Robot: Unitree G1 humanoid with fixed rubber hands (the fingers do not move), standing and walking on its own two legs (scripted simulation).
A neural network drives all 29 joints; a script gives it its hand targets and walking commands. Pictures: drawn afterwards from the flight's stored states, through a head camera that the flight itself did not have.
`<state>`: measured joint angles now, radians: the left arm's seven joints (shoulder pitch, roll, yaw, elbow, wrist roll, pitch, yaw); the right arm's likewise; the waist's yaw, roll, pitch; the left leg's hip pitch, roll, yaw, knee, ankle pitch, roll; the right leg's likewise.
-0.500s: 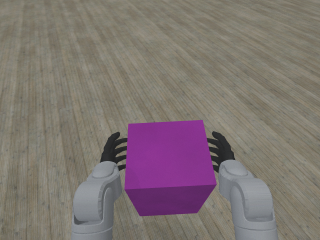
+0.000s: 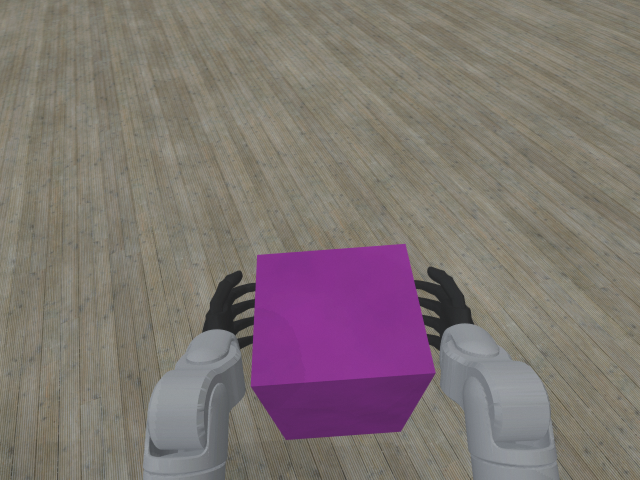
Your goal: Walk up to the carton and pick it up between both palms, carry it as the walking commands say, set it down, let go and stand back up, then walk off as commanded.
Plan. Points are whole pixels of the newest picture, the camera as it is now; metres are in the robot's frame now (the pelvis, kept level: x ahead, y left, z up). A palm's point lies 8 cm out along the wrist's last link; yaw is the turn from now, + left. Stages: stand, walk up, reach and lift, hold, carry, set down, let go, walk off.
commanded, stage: carry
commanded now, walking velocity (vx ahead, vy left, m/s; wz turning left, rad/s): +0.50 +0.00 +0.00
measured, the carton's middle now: (338, 354) +0.28 +0.00 +0.00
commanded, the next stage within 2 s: none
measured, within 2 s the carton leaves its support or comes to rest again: neither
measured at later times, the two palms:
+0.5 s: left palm (251, 163) +0.57 +0.14 +0.08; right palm (411, 167) +0.55 -0.12 +0.08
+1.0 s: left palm (255, 82) +0.86 +0.16 +0.07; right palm (376, 83) +0.84 -0.09 +0.07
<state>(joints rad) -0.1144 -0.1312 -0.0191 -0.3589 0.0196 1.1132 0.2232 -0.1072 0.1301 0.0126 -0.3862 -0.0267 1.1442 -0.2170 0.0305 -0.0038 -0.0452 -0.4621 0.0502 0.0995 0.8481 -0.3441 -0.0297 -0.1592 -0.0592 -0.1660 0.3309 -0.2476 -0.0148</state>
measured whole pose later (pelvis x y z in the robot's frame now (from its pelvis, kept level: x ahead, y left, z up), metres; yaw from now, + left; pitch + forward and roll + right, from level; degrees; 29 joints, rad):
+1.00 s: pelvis +0.58 +0.05 -0.01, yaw -3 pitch +4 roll +0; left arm -0.15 -0.13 0.01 -0.33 0.02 1.13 0.22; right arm -0.12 0.13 0.01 -0.34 -0.04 1.13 -0.21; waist 0.00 -0.01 -0.04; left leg -0.29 0.03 0.21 0.42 -0.20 0.04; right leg -0.41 -0.07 -0.07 1.05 -0.42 0.01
